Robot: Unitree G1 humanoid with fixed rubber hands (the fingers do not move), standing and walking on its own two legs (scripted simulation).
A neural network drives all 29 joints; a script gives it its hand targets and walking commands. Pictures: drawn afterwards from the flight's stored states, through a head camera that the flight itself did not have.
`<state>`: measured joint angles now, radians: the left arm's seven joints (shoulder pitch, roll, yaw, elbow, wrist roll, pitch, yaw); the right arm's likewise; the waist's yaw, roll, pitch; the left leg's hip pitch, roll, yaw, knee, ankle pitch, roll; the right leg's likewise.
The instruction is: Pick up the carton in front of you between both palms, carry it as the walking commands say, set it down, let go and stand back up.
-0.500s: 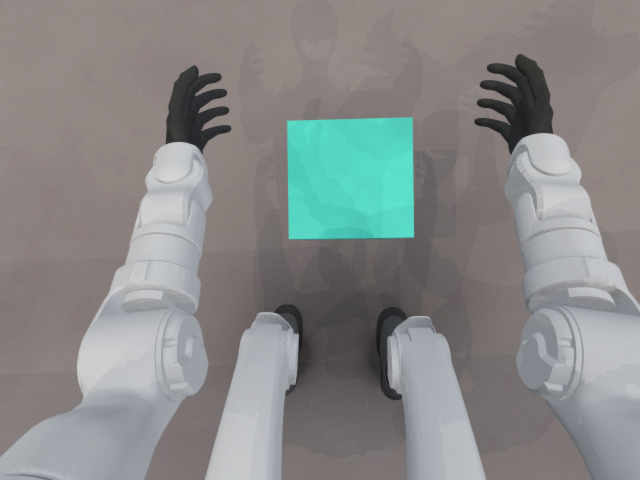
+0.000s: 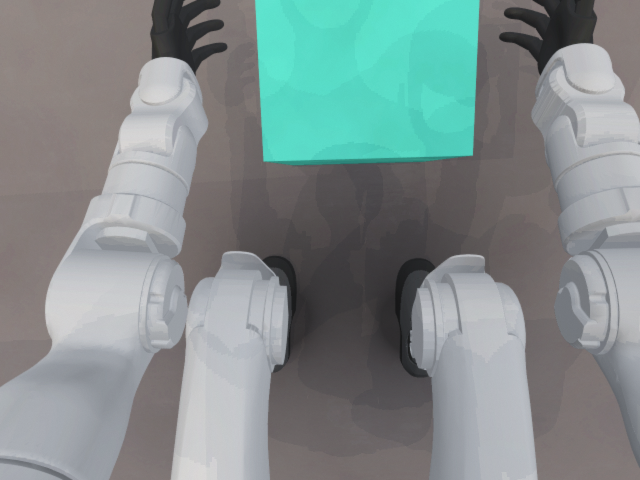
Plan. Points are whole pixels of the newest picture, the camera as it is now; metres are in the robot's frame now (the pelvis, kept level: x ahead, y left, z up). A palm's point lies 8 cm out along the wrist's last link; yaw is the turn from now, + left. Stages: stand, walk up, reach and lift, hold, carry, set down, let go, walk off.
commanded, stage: reach and lift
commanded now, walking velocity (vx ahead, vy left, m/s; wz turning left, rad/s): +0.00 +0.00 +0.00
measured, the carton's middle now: (360, 81) +0.52 -0.02 -0.28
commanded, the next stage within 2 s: none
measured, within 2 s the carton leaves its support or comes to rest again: leaves its support in 0.94 s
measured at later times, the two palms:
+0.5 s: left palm (202, 68) +0.52 +0.16 -0.21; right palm (525, 56) +0.52 -0.19 -0.21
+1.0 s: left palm (217, 53) +0.53 +0.14 -0.19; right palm (502, 46) +0.53 -0.16 -0.20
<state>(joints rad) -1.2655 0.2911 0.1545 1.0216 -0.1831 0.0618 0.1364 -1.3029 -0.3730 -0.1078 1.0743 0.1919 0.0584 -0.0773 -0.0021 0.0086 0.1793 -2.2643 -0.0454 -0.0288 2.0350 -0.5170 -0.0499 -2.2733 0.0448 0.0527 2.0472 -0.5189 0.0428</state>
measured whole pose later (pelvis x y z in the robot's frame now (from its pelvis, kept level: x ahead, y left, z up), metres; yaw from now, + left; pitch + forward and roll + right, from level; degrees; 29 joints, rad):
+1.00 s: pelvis +0.00 +0.00 -0.04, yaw +0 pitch +38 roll +1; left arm -1.35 0.20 0.18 1.05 -0.16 0.10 0.19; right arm -1.38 -0.29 -0.06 1.12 0.17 0.10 -0.15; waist 0.00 0.02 0.26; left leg -2.29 -0.08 -0.04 2.18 -0.55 -0.07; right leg -2.30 0.05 0.05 2.20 -0.56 0.04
